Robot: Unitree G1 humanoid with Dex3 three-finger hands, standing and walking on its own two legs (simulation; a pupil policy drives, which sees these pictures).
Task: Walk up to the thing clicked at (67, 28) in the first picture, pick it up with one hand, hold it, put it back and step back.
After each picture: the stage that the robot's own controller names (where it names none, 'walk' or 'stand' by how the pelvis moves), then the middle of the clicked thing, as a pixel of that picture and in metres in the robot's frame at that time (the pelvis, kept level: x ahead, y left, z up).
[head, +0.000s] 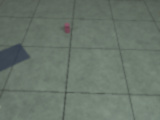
stand; (67, 28) +1.61 +0.15 -0.72
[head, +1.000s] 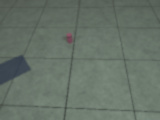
walk; (69, 38) +1.48 +0.23 -0.72
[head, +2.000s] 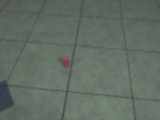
walk; (66, 61) +0.99 +0.20 -0.71
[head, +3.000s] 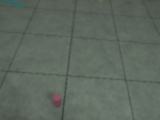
walk; (57, 100) +0.61 +0.15 -0.70
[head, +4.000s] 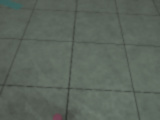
stand; out of the picture +0.40 +0.16 -0.70
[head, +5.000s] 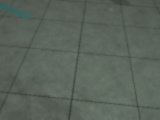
stand; out of the picture +0.37 +0.15 -0.72
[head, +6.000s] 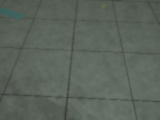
stand; out of the picture +0.38 +0.18 -0.72
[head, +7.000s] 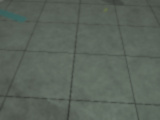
stand; out of the picture +0.38 +0.17 -0.73
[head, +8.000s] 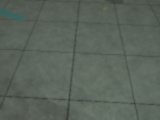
stand; out of the picture +0.37 +0.17 -0.73
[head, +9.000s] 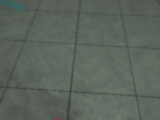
go down; out of the picture +0.38 +0.16 -0.72
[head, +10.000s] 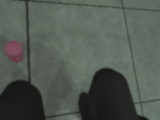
go down; (14, 52) +0.47 +0.18 -0.31
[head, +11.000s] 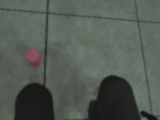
close in; (33, 58) +0.47 +0.16 -0.34
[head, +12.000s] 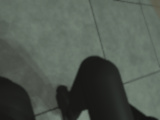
close in; out of the picture +0.46 +0.21 -0.24
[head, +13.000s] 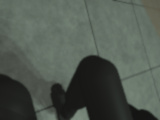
close; out of the picture +0.45 +0.20 -0.23
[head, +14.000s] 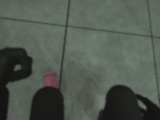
lift; (51, 84) +0.37 +0.14 -0.40
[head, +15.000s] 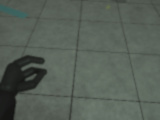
go down; out of the picture +0.29 +0.15 -0.70
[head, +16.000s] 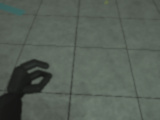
hold; out of the picture +0.29 +0.18 -0.71
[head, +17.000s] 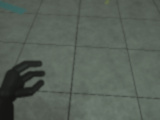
stand; out of the picture +0.29 +0.18 -0.71
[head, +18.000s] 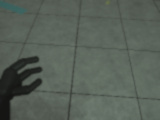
stand; out of the picture +0.29 +0.18 -0.71
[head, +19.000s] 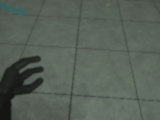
stand; out of the picture +0.29 +0.17 -0.71
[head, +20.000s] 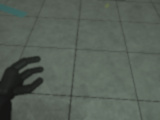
stand; out of the picture +0.29 +0.17 -0.71
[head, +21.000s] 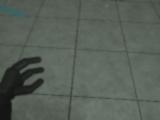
stand; out of the picture +0.29 +0.16 -0.71
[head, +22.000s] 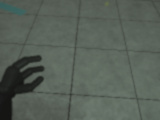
stand; out of the picture +0.29 +0.14 -0.71
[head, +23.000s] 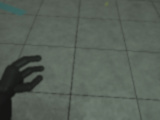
stand; out of the picture +0.30 +0.13 -0.71
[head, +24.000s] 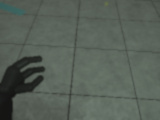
stand; out of the picture +0.30 +0.11 -0.71
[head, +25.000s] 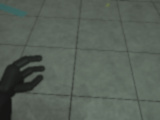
stand; out of the picture +0.30 +0.08 -0.71
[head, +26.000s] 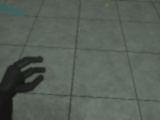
stand; out of the picture +0.31 +0.05 -0.72
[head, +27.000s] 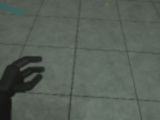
stand; out of the picture +0.31 +0.02 -0.72
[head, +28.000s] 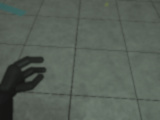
stand; out of the picture +0.32 -0.01 -0.71
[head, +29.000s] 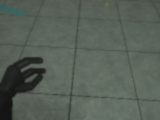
stand; out of the picture +0.33 -0.04 -0.72
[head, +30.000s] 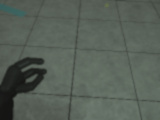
stand; out of the picture +0.33 -0.06 -0.72
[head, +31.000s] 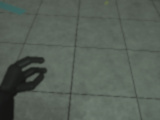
stand; out of the picture +0.34 -0.08 -0.71
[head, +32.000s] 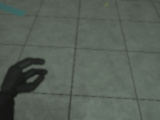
stand; out of the picture +0.34 -0.09 -0.71
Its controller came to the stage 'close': yes
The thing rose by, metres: 0.01
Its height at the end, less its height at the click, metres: -0.02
